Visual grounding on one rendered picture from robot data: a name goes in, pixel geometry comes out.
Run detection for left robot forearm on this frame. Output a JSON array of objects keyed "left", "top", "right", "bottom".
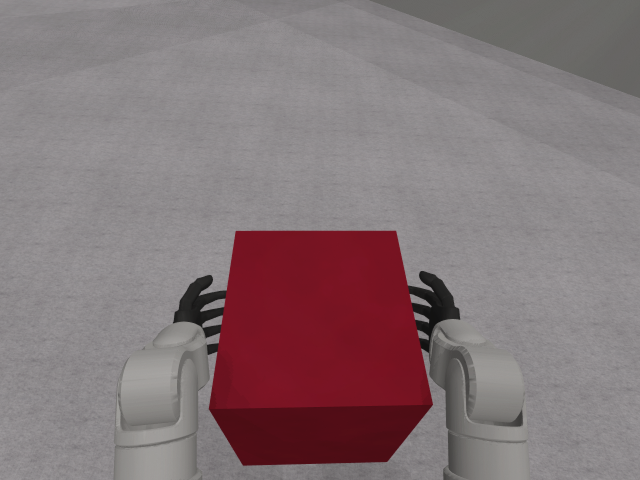
[{"left": 113, "top": 322, "right": 210, "bottom": 480}]

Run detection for right robot hand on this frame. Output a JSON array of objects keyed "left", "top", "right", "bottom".
[{"left": 408, "top": 271, "right": 460, "bottom": 353}]

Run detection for right robot forearm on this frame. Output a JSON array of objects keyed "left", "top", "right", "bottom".
[{"left": 429, "top": 319, "right": 530, "bottom": 480}]

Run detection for carton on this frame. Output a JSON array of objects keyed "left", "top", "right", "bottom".
[{"left": 209, "top": 231, "right": 433, "bottom": 466}]

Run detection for left robot hand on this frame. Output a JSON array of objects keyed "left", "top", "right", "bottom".
[{"left": 173, "top": 275, "right": 227, "bottom": 355}]

